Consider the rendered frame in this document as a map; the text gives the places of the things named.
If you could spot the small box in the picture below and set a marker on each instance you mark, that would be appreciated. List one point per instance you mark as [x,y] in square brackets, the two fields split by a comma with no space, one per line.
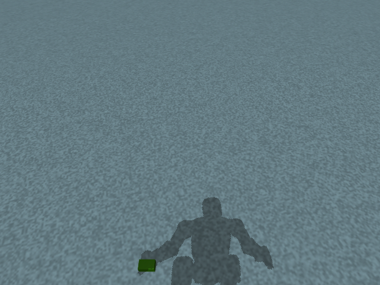
[147,265]

